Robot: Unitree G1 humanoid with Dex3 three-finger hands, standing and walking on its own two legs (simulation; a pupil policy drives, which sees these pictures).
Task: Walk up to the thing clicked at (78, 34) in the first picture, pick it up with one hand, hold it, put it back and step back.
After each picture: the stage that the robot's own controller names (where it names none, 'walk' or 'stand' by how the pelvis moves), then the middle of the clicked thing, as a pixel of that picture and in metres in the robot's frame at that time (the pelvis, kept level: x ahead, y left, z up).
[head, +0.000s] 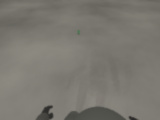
stand; (78, 32) +2.10 +0.40 -0.72
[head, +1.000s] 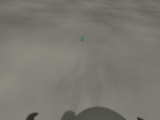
walk; (82, 39) +1.97 +0.18 -0.70
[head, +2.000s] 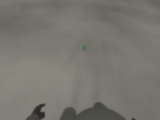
walk; (83, 48) +1.35 +0.07 -0.71
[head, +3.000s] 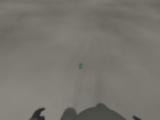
walk; (80, 65) +0.90 +0.13 -0.71
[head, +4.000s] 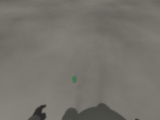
walk; (74, 79) +0.61 +0.21 -0.71
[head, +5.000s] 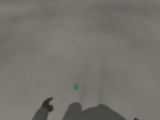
walk; (76, 87) +0.43 +0.20 -0.70
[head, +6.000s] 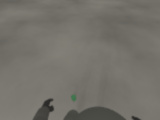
stand; (73, 98) +0.34 +0.19 -0.71
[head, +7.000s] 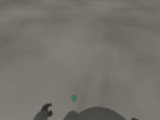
stand; (74, 98) +0.34 +0.19 -0.72
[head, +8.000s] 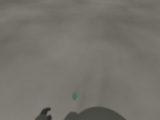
stand; (74, 96) +0.35 +0.19 -0.72
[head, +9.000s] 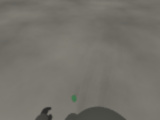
stand; (74, 98) +0.34 +0.20 -0.73
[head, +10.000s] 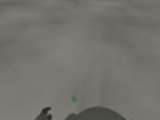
stand; (73, 99) +0.34 +0.20 -0.73
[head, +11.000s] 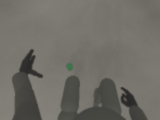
go down; (69, 67) +0.41 +0.19 -0.43
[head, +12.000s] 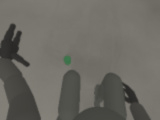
go down; (67, 60) +0.44 +0.19 -0.32
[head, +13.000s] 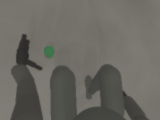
close in; (49, 52) +0.43 +0.22 -0.24
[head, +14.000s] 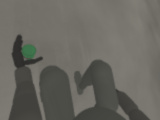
close; (29, 52) +0.43 +0.24 -0.23
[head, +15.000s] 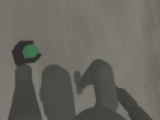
lift; (30, 52) +0.41 +0.23 -0.23
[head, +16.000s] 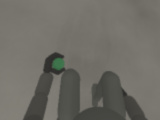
lift; (57, 64) +0.34 +0.23 -0.10
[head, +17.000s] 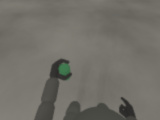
hold; (65, 72) +0.32 +0.18 +0.04
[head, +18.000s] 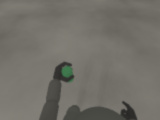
hold; (68, 74) +0.31 +0.17 +0.01
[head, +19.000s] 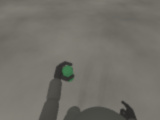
hold; (68, 74) +0.32 +0.17 +0.01
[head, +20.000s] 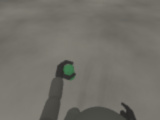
crouch; (69, 72) +0.33 +0.16 +0.02
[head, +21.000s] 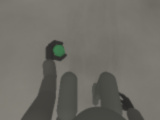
crouch; (60, 52) +0.44 +0.19 -0.09
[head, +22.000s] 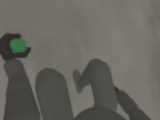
lower; (19, 48) +0.45 +0.26 -0.23
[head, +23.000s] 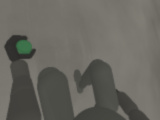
lower; (24, 48) +0.44 +0.25 -0.23
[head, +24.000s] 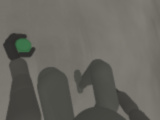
lower; (24, 47) +0.44 +0.26 -0.23
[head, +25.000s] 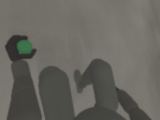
lower; (25, 48) +0.43 +0.25 -0.23
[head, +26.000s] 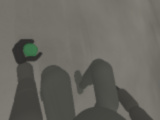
draw back; (30, 51) +0.42 +0.23 -0.23
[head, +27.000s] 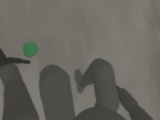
withdraw; (30, 50) +0.42 +0.23 -0.23
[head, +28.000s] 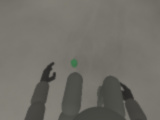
walk; (74, 63) +0.44 +0.16 -0.38
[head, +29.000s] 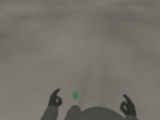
stand; (75, 95) +0.35 +0.16 -0.66
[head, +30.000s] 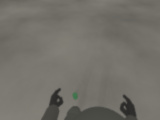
stand; (75, 96) +0.36 +0.17 -0.67
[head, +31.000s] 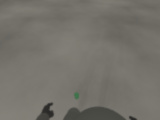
stand; (76, 95) +0.36 +0.15 -0.70
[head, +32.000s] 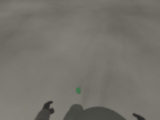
walk; (78, 90) +0.38 +0.16 -0.72
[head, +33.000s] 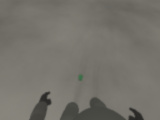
walk; (80, 77) +0.53 +0.07 -0.71
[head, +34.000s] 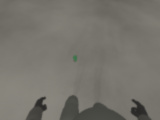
walk; (75, 58) +0.83 +0.24 -0.70
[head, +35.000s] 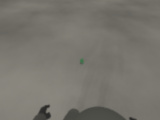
stand; (81, 61) +1.00 +0.17 -0.71
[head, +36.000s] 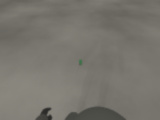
stand; (80, 62) +1.01 +0.20 -0.73
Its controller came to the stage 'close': yes
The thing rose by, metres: 0.72
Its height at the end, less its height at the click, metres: +0.00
